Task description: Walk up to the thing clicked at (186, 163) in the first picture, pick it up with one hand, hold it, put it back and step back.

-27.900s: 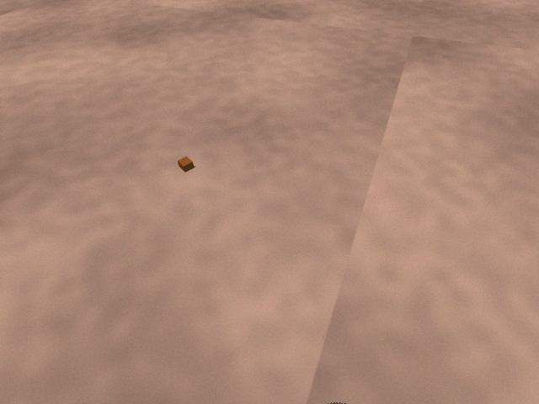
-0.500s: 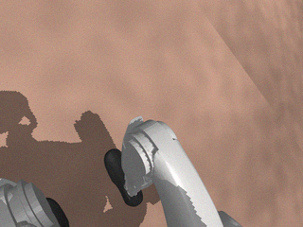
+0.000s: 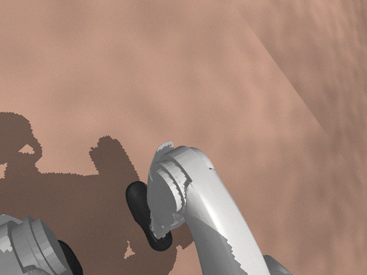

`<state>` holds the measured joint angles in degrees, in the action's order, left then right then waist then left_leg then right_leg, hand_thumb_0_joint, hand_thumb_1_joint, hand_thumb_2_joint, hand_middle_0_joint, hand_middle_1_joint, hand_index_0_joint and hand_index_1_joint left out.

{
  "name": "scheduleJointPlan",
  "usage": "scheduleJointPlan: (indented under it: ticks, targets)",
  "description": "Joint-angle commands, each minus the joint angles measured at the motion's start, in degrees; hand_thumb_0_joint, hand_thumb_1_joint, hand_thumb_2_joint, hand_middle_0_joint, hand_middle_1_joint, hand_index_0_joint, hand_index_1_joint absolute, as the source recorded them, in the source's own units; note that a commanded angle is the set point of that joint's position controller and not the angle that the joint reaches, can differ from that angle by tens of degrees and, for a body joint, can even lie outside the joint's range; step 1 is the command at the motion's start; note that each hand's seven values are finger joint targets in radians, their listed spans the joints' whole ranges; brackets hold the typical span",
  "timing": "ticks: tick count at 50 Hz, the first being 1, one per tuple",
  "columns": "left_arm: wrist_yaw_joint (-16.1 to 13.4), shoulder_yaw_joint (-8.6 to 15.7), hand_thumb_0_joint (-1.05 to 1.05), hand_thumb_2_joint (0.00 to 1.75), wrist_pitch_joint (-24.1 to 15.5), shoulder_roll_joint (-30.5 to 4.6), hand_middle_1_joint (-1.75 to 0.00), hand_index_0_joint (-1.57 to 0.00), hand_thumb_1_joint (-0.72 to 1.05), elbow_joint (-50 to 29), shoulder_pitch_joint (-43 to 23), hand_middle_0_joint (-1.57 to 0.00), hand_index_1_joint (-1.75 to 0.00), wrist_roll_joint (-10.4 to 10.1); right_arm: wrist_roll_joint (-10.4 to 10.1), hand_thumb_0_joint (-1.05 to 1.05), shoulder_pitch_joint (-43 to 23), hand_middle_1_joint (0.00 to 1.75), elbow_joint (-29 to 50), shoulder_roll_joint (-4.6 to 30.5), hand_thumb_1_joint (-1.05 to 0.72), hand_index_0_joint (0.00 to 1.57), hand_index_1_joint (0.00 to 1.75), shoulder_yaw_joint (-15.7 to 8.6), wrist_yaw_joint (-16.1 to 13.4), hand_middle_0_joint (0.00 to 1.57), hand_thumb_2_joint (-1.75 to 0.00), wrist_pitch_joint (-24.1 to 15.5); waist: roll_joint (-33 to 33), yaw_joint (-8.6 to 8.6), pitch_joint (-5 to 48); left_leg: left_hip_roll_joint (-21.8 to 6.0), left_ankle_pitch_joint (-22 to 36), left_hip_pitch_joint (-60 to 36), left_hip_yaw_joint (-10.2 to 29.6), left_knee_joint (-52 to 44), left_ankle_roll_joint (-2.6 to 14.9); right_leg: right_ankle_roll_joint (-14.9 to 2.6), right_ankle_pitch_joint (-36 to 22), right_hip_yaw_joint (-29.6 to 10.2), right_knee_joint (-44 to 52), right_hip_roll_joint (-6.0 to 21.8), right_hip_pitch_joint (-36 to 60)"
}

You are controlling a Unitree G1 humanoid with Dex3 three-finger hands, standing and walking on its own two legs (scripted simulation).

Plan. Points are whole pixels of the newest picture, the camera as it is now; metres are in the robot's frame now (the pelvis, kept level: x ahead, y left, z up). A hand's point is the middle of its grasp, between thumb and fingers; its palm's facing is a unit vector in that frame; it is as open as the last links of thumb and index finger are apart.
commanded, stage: open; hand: left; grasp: from above
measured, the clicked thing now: out of the picture +0.51 +0.30 -0.29
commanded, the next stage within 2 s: withdraw in 0.24 s
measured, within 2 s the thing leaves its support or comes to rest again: neither
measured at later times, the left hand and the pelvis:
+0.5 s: hand out of the picture +0.51 +0.30 -0.23, palm faces -0.38 -0.10 -0.92, open 11.7 cm; pelvis +0.00 +0.00 +0.00, yaw +0 degrees
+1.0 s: hand out of the picture +0.49 +0.30 -0.06, palm faces -0.48 -0.13 -0.87, open 11.8 cm; pelvis +0.00 -0.01 +0.06, yaw +8 degrees
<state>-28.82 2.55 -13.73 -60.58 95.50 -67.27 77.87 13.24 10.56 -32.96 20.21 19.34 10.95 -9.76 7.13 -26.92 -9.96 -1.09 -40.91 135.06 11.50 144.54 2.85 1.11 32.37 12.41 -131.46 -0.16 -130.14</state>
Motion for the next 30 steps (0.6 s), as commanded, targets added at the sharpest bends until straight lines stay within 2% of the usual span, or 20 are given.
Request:
scheduleJointPlan:
  ticks: [1, 2, 3, 6, 9, 12, 15, 16, 17, 18, 19, 22, 24, 25, 26, 27, 28, 29, 30]
  targets:
    - [-2.4, 1.7, 0.0, 0.57, 0.4, -11.6, -0.59, -0.49, 0.0, -8.9, -16.5, -0.48, -0.58, -0.6, -0.2, 0.0, 11.9, 0.3, -1.4, 19.5, -0.89, 0.2, 0.3, -5.5, -0.4, 0.2, -0.9, 0.1, -34.4, -3.26, 35.7, -1.2, 14.8, -29.5, -1.7, -15.7, -2.75, -2.86, -11.8, 2.7, 10.2, -2.7, 20.7]
    - [-2.1, 0.7, 0.0, 0.57, 0.7, -10.1, -0.6, -0.47, -0.02, -6.6, -15.0, -0.46, -0.59, -0.8, -0.2, 0.0, 11.5, 0.3, -0.9, 19.2, -0.89, 0.2, 0.3, -5.3, -0.5, 0.2, -0.9, -0.1, -32.6, -3.6, 34.3, -1.2, 14.1, -28.8, -1.7, -15.4, -2.59, -2.91, -11.3, 2.6, 10.0, -2.8, 20.2]
    - [-1.8, 1.0, 0.0, 0.58, 0.6, -10.3, -0.61, -0.48, -0.01, -7.5, -15.2, -0.47, -0.59, -1.1, -0.2, 0.0, 11.9, 0.3, -1.3, 19.0, -0.89, 0.2, 0.3, -5.3, -0.3, 0.2, -0.9, -0.1, -33.0, -4.06, 34.6, -1.2, 14.0, -28.3, -2.1, -15.5, -2.42, -2.62, -11.4, 2.6, 10.3, -2.9, 21.1]
    - [-1.2, 0.9, 0.0, 0.6, 0.7, -9.9, -0.63, -0.45, -0.04, -6.6, -15.2, -0.44, -0.62, -1.8, -0.3, 0.0, 11.8, 0.3, -1.2, 19.4, -0.89, 0.2, 0.3, -5.5, -0.3, 0.2, -0.9, -0.2, -32.0, -3.78, 34.0, -1.1, 12.7, -27.0, -1.9, -15.5, -2.42, -2.8, -10.2, 2.6, 10.5, -2.7, 21.1]
    - [-0.8, 1.7, 0.0, 0.61, 0.5, -11.8, -0.65, -0.44, -0.05, -10.4, -16.7, -0.42, -0.64, -1.7, -0.3, 0.0, 12.6, 0.3, -1.0, 19.8, -0.89, 0.2, 0.3, -5.6, -0.5, 0.2, -0.9, 0.0, -33.0, -3.28, 37.2, -1.2, 14.1, -29.0, -1.8, -15.4, -2.56, -2.78, -11.2, 2.5, 10.7, -2.6, 22.3]
    - [-0.3, 0.9, 0.0, 0.62, 0.5, -10.6, -0.66, -0.42, -0.06, -8.5, -14.8, -0.41, -0.65, -2.0, -0.3, 0.0, 12.4, 0.3, -0.8, 19.6, -0.89, 0.2, 0.3, -5.3, -0.4, 0.2, -0.9, 0.0, -32.3, -3.63, 36.2, -1.2, 14.5, -29.2, -1.9, -15.1, -2.55, -2.77, -11.4, 2.5, 10.3, -2.7, 22.3]
    - [-0.6, 2.4, 0.0, 0.62, 0.3, -13.1, -0.68, -0.41, -0.07, -10.0, -15.2, -0.39, -0.66, -1.8, -0.4, 0.0, 12.7, 0.3, -0.8, 19.7, -0.89, 0.2, 0.3, -5.4, -0.8, 0.2, -0.9, 0.3, -33.4, -2.77, 36.9, -0.9, 14.2, -28.3, -2.3, -15.4, -2.52, -3.01, -11.1, 2.4, 10.8, -2.7, 23.4]
    - [-0.5, 1.6, 0.0, 0.62, 0.4, -11.7, -0.68, -0.41, -0.07, -8.6, -14.1, -0.39, -0.66, -1.6, -0.4, 0.0, 12.5, 0.3, -0.5, 19.8, -0.89, 0.2, 0.3, -5.6, -0.7, 0.2, -0.9, 0.2, -33.1, -3.15, 35.0, -1.0, 13.1, -28.7, -2.1, -15.5, -2.65, -3.07, -10.0, 2.3, 10.5, -2.6, 21.4]
    - [-0.6, 1.7, 0.0, 0.64, 0.2, -12.3, -0.68, -0.4, -0.09, -9.3, -14.4, -0.39, -0.67, -2.1, -0.4, 0.0, 12.2, 0.3, -0.9, 19.5, -0.89, 0.2, 0.3, -5.4, -0.8, 0.2, -0.9, 0.4, -32.6, -2.58, 36.2, -1.1, 12.9, -27.7, -2.3, -15.5, -2.52, -3.05, -9.9, 2.5, 10.8, -3.1, 23.1]
    - [-0.5, 1.5, 0.0, 0.69, 0.1, -12.1, -0.68, -0.41, -0.15, -9.6, -15.2, -0.4, -0.67, -1.7, -0.4, 0.0, 12.6, 0.3, -0.5, 19.7, -0.9, 0.2, 0.3, -5.4, -0.8, 0.2, -0.9, 0.3, -32.4, -3.57, 35.3, -1.0, 12.5, -27.8, -2.5, -15.0, -2.33, -2.98, -10.0, 2.4, 10.8, -3.0, 22.3]
    - [-0.6, 2.4, 0.0, 0.7, -0.1, -13.1, -0.69, -0.39, -0.16, -12.1, -16.6, -0.38, -0.68, -1.8, -0.2, 0.0, 12.7, 0.3, -0.3, 19.9, -0.9, 0.2, 0.3, -5.4, -0.8, 0.2, -0.9, 0.2, -33.2, -3.28, 35.5, -0.9, 12.8, -27.9, -2.4, -15.2, -2.38, -3.03, -10.0, 2.3, 11.0, -2.8, 22.3]
    - [-1.6, 5.5, 0.0, 0.72, 0.4, -16.2, -0.7, -0.38, -0.2, -18.9, -18.2, -0.37, -0.7, -1.3, -0.4, 0.0, 14.1, 0.3, -1.1, 20.2, -0.9, 0.2, 0.3, -7.2, -1.0, 0.2, -0.9, 0.4, -39.1, -0.84, 43.1, -1.2, 17.1, -34.1, -2.6, -15.7, -3.18, -3.45, -13.1, 1.9, 10.3, -2.6, 23.9]
    - [-2.1, 6.1, 0.0, 0.73, 1.2, -13.6, -0.7, -0.36, -0.21, -17.8, -15.9, -0.37, -0.7, -1.8, -0.3, 0.0, 14.5, 0.3, -1.2, 19.4, -0.9, 0.2, 0.3, -8.0, -0.3, 0.2, -0.9, 0.3, -39.9, -0.75, 43.3, -1.1, 17.4, -34.8, -2.3, -16.3, -3.52, -3.68, -13.2, 2.2, 10.0, -2.5, 22.9]
    - [-2.4, 6.3, 0.0, 0.74, 2.0, -13.0, -0.7, -0.35, -0.22, -19.4, -15.7, -0.36, -0.71, -2.2, -0.6, 0.0, 14.2, 0.3, -1.3, 19.0, -0.9, 0.2, 0.3, -8.9, 0.0, 0.2, -0.9, 0.3, -41.0, 0.48, 45.5, -1.0, 17.1, -35.9, -2.5, -16.9, -3.57, -3.7, -13.0, 2.1, 9.9, -2.7, 22.5]
    - [-2.5, 6.4, 0.0, 0.74, 2.9, -12.0, -0.7, -0.35, -0.21, -20.9, -16.7, -0.36, -0.71, -2.5, -0.8, 0.0, 14.9, 0.3, -1.4, 18.8, -0.9, 0.2, 0.3, -10.1, 0.4, 0.2, -0.9, 0.2, -42.5, 0.51, 46.7, -1.0, 16.6, -36.9, -2.6, -17.6, -3.62, -3.67, -12.5, 1.8, 9.8, -2.5, 21.4]
    - [-2.7, 7.5, 0.0, 0.75, 3.9, -11.8, -0.7, -0.35, -0.23, -23.4, -17.6, -0.36, -0.71, -3.2, -1.2, 0.0, 15.2, 0.3, -1.8, 18.9, -0.9, 0.2, 0.3, -11.4, 0.7, 0.2, -0.91, 0.3, -44.6, 1.87, 48.3, -0.8, 16.2, -37.3, -2.6, -18.8, -3.84, -3.92, -12.0, 1.9, 9.8, -2.4, 20.3]
    - [-2.3, 5.4, 0.0, 0.75, 5.3, -8.2, -0.71, -0.34, -0.24, -23.7, -16.1, -0.35, -0.72, -4.2, -1.7, 0.0, 14.1, 0.3, -1.2, 17.9, -0.9, 0.2, 0.3, -12.2, 1.2, 0.2, -0.91, 0.2, -44.6, 3.47, 50.3, -0.7, 15.8, -38.6, -3.1, -19.4, -3.76, -3.98, -11.3, 1.6, 9.6, -2.6, 19.5]
    - [-1.7, 3.4, 0.0, 0.76, 6.5, -4.4, -0.71, -0.34, -0.24, -25.9, -17.6, -0.36, -0.72, -5.3, -2.2, 0.0, 13.9, 0.3, -1.6, 16.8, -0.91, 0.2, 0.3, -12.5, 1.9, 0.2, -0.91, 0.1, -46.0, 3.15, 51.7, -0.7, 17.5, -39.0, -3.5, -19.6, -3.71, -3.73, -12.8, 1.3, 9.8, -2.6, 19.6]
    - [-1.2, 3.7, 0.0, 0.77, 8.2, -4.1, -0.72, -0.33, -0.24, -23.8, -15.8, -0.34, -0.73, -5.9, -2.7, 0.0, 14.6, 0.3, -2.6, 16.9, -0.9, 0.2, 0.3, -13.2, 2.3, 0.2, -0.9, 0.4, -43.6, 3.77, 52.1, -0.6, 18.2, -39.0, -3.9, -19.7, -3.38, -3.63, -13.1, 1.2, 10.1, -2.9, 19.6]
